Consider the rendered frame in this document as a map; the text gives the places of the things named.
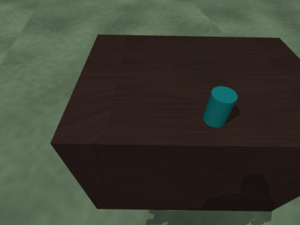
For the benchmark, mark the can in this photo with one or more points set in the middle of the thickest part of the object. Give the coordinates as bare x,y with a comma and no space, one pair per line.
220,104

